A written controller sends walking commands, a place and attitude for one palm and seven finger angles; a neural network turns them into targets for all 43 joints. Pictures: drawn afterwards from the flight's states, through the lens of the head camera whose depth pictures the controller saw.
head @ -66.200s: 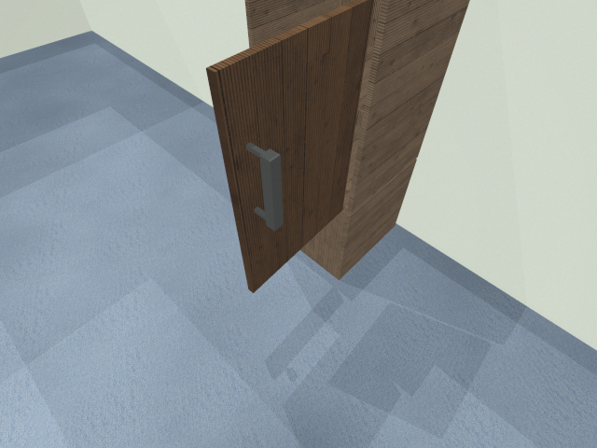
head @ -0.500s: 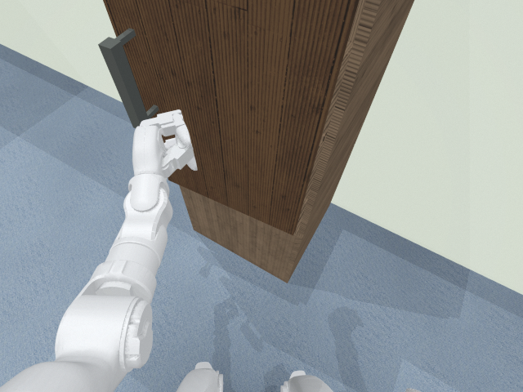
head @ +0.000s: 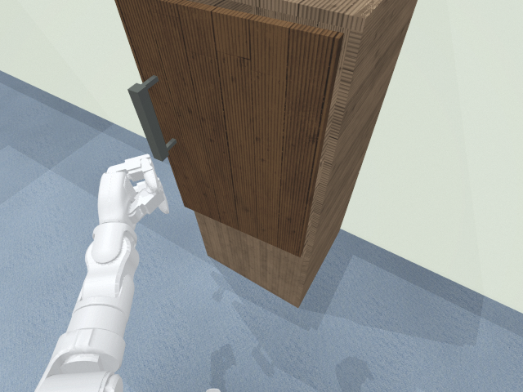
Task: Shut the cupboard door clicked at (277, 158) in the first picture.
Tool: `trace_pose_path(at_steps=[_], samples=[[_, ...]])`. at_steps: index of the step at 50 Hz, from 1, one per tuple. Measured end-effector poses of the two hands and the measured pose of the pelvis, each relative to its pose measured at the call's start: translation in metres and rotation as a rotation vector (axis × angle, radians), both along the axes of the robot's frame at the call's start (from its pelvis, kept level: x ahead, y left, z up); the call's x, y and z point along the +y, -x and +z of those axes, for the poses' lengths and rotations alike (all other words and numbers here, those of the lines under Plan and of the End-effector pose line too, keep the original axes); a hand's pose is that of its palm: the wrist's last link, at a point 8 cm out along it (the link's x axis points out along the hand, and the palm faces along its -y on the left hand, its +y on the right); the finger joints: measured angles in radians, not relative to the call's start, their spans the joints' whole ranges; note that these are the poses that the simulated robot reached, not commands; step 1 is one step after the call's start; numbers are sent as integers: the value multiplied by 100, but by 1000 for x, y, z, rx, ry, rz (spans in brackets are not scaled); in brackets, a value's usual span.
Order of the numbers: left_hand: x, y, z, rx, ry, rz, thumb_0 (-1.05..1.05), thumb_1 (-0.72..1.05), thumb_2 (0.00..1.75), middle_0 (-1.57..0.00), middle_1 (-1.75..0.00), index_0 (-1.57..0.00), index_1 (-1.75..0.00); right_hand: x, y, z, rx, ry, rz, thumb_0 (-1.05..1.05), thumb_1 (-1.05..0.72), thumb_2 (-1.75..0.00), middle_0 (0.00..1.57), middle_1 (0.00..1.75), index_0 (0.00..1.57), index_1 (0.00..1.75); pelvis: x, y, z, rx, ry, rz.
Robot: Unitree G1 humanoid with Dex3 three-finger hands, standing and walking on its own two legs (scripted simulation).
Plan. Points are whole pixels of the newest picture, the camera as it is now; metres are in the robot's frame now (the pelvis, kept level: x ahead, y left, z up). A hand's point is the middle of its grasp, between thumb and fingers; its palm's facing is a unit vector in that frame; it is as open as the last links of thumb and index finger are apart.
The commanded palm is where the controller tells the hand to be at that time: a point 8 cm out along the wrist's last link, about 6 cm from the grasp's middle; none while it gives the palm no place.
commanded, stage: draw the hand back to the body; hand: left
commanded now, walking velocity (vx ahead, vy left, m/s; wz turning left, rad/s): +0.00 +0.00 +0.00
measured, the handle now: (157, 119) +0.63 +0.21 +0.06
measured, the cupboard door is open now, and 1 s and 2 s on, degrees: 4 4 4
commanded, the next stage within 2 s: step back with the hand held close in 1.22 s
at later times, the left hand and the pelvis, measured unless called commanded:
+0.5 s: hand (59, 249) +0.27 +0.23 +0.15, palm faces +0.27 -0.93 -0.26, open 3.7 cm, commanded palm +0.22 +0.27 +0.17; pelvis +0.01 +0.02 +0.04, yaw +2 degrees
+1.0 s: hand out of the picture +0.19 +0.29 +0.20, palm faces +0.49 -0.76 -0.42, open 7.0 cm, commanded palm +0.15 +0.32 +0.21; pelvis +0.02 +0.01 +0.04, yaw +2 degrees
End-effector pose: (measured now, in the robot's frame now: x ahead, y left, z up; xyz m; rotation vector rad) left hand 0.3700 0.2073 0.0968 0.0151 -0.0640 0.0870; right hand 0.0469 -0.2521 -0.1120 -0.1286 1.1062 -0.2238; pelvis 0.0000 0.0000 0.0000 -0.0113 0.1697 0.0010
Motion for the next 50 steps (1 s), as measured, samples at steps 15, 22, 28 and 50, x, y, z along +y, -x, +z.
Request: trace_pose_path(at_steps=[15,22,28,50], samples=[[31,86,41,24,-172,31,2,90,89,-116,-134,-116,-134,32,-136,66,-389,26,117,1,-91,-89,20,29,19,30,12,-5,24,-137,-9,14],[60,122,59,39,-224,150,2,90,89,-98,-115,-99,-115,63,-169,86,-456,-2,205,1,-91,-89,20,29,20,30,16,-11,33,-186,-8,24],[77,149,77,20,-273,228,2,90,89,-82,-97,-83,-98,77,-172,84,-444,-28,249,1,-90,-89,20,29,20,30,19,-16,38,-208,-12,28],[111,222,121,-26,-454,438,2,89,89,-27,-37,-28,-38,44,-154,67,-395,10,210,2,-90,-89,20,29,20,30,12,-20,39,-223,-16,33]])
